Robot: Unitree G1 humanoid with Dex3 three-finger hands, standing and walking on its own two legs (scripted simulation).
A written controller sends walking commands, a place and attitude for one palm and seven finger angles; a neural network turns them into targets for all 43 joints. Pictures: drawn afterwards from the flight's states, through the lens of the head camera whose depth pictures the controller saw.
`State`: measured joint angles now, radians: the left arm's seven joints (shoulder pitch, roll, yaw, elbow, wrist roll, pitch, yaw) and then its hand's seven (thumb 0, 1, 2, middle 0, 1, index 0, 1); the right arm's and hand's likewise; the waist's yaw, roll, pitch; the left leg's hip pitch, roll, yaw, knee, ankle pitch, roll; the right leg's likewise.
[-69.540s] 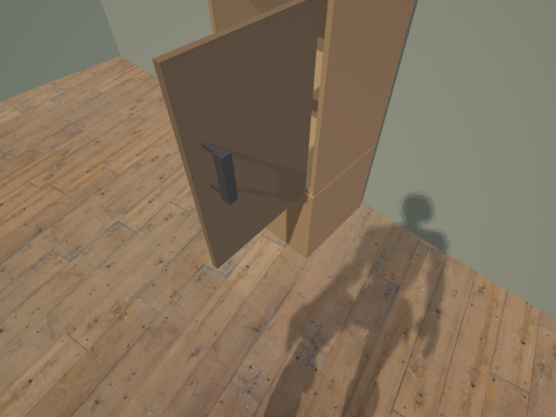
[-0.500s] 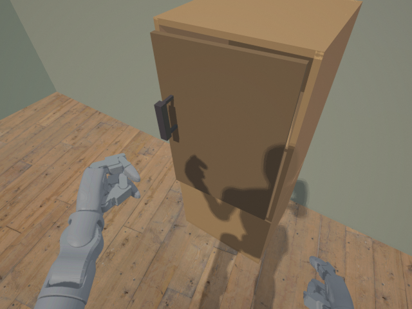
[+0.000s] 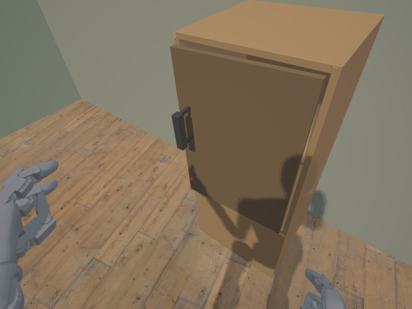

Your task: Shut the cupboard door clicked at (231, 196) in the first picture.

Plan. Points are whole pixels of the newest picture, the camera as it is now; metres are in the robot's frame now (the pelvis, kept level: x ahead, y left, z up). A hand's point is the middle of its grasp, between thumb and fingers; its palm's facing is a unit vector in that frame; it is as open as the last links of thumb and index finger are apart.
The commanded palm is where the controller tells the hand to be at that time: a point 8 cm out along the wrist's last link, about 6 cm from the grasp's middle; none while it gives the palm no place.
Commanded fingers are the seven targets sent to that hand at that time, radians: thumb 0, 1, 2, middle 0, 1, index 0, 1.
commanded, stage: draw the hand back to the body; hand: left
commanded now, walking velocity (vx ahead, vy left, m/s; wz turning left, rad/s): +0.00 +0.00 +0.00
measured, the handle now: (184, 127) +0.63 +0.15 +0.01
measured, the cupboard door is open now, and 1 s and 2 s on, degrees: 3 3 3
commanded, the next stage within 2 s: step back with the hand held close in 0.38 s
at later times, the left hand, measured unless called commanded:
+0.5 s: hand (52, 224) +0.18 +0.25 +0.16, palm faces +0.45 -0.80 -0.40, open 7.4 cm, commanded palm +0.14 +0.29 +0.17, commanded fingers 0.00 0.90 0.90 -0.20 -0.30 -0.20 -0.30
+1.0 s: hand (22, 243) +0.15 +0.28 +0.16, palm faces +0.39 -0.78 -0.49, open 7.4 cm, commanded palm +0.09 +0.32 +0.17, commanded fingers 0.00 0.90 0.90 -0.20 -0.30 -0.20 -0.30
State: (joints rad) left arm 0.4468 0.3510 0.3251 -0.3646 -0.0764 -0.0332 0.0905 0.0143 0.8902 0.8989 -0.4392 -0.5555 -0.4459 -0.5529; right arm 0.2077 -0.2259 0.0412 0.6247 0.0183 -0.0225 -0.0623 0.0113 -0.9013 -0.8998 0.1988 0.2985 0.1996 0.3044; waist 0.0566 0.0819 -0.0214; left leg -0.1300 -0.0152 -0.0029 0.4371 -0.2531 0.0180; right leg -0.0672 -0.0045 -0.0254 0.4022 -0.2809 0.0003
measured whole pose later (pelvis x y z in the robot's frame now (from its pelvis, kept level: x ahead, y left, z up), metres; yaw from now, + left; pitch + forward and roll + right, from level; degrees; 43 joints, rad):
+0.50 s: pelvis -0.01 -0.01 +0.00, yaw +0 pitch -4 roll +0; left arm 0.45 0.34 0.35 -0.37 -0.08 -0.07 0.10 0.01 0.89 0.90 -0.21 -0.30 -0.22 -0.30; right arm 0.19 -0.22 0.03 0.63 0.01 -0.08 -0.08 0.01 -0.90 -0.90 0.20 0.30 0.20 0.30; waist 0.06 0.08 -0.01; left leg -0.12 0.00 0.00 0.43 -0.24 0.00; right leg -0.06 0.01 -0.02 0.41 -0.28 -0.01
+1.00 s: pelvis -0.05 +0.02 -0.01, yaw -1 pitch +1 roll -1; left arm 0.55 0.43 0.41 -0.45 -0.07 -0.15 0.14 0.01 0.89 0.90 -0.21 -0.30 -0.22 -0.30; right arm 0.19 -0.24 0.00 0.55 0.03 0.04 -0.09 0.01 -0.90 -0.90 0.20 0.30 0.20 0.30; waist -0.01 0.04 -0.03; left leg -0.33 -0.02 0.02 0.52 -0.21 0.04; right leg -0.28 -0.01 -0.01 0.49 -0.23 0.02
